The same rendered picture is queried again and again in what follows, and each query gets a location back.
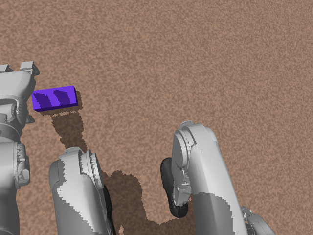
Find left robot hand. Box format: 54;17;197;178
0;61;40;124

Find right robot hand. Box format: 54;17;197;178
240;206;276;235

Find small box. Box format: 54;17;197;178
31;86;78;112

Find right robot foot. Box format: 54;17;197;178
160;157;188;218

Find left robot arm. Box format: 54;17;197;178
0;95;30;235

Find left robot foot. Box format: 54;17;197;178
103;185;116;235

